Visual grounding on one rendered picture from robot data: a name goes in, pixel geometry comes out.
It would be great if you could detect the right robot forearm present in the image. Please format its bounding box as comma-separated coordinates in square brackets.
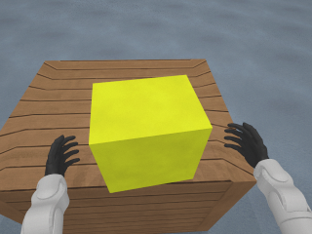
[253, 159, 312, 234]

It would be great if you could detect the robot right hand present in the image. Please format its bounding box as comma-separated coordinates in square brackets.
[223, 122, 269, 169]

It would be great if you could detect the left robot forearm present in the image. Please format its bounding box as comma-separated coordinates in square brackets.
[20, 174, 70, 234]

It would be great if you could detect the robot left hand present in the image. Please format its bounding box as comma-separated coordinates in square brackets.
[44, 135, 80, 177]

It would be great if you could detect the pedestal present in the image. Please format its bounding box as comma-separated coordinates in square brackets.
[0, 58, 257, 234]

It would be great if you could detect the carton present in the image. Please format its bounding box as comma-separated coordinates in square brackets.
[89, 75, 213, 193]

